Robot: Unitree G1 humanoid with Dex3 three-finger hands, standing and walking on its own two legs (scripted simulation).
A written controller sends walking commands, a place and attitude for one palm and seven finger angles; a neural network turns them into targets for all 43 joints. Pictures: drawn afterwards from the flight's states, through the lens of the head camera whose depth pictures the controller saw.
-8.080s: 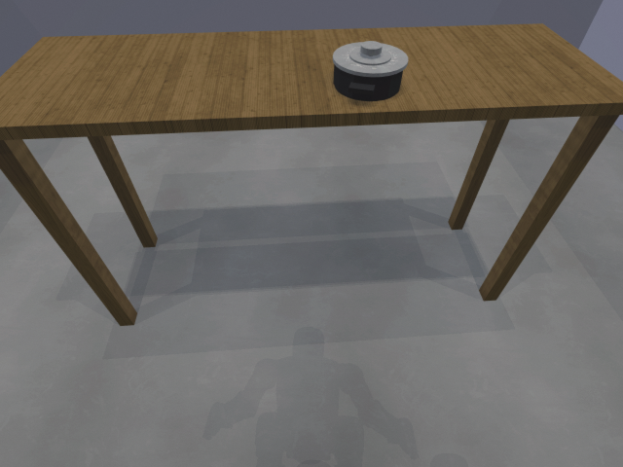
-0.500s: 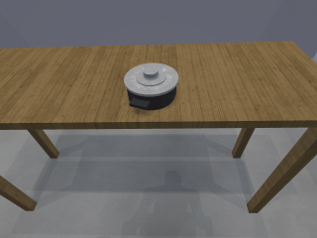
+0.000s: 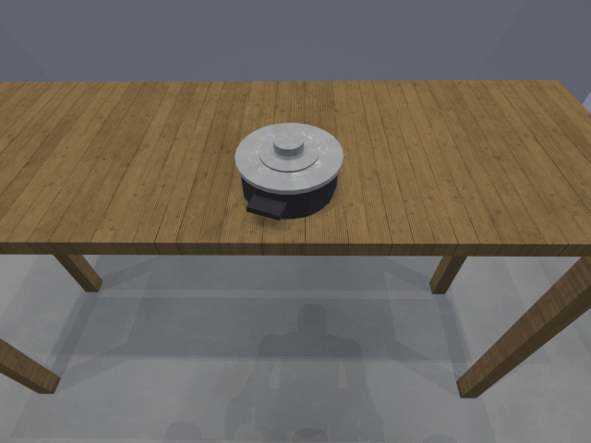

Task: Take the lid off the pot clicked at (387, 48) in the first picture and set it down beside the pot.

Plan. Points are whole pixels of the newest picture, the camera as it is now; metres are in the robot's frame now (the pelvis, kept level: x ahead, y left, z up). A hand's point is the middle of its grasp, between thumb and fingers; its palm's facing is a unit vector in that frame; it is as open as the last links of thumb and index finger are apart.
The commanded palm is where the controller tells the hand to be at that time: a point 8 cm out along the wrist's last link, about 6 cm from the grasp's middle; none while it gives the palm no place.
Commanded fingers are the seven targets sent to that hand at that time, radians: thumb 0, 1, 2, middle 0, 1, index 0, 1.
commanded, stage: come to a stop and stand still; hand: left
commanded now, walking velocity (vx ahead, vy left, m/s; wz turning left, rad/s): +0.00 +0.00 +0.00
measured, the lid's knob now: (288, 143) +0.50 +0.04 +0.15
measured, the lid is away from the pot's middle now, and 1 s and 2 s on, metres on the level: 0.00 0.00 0.00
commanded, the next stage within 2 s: look again from close up in 0.54 s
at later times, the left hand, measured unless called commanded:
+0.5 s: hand out of the picture +0.05 +0.16 -0.18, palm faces +0.03 -0.98 -0.20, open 7.3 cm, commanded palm none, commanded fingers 0.00 0.90 0.90 -0.20 -0.30 -0.20 -0.30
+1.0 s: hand out of the picture +0.05 +0.15 -0.18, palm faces +0.03 -0.98 -0.19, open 7.3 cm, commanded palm none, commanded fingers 0.00 0.90 0.90 -0.20 -0.30 -0.20 -0.30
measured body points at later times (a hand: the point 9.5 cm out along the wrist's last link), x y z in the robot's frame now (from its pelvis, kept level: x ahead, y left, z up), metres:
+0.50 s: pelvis +0.03 -0.02 +0.00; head +0.05 -0.02 +0.45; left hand +0.05 +0.21 -0.16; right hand +0.04 -0.24 -0.16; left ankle -0.03 +0.06 -0.74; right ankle +0.03 -0.12 -0.74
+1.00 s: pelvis +0.03 -0.02 +0.00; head +0.05 -0.02 +0.45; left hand +0.05 +0.20 -0.16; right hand +0.03 -0.24 -0.16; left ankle -0.03 +0.06 -0.74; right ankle +0.03 -0.12 -0.74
